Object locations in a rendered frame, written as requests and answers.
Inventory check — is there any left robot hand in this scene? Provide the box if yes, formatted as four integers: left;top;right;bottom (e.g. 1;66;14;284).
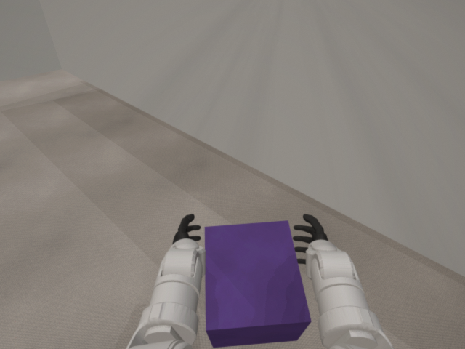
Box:
173;214;201;244

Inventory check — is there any carton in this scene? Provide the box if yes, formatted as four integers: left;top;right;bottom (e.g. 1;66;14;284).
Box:
205;220;311;348

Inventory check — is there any robot right forearm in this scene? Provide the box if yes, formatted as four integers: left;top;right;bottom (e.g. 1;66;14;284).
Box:
306;240;394;349

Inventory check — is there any right robot hand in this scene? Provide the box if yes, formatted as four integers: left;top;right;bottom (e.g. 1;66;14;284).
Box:
293;214;328;264

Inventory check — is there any robot left forearm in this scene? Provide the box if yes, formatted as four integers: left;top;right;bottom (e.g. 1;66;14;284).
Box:
126;238;206;349

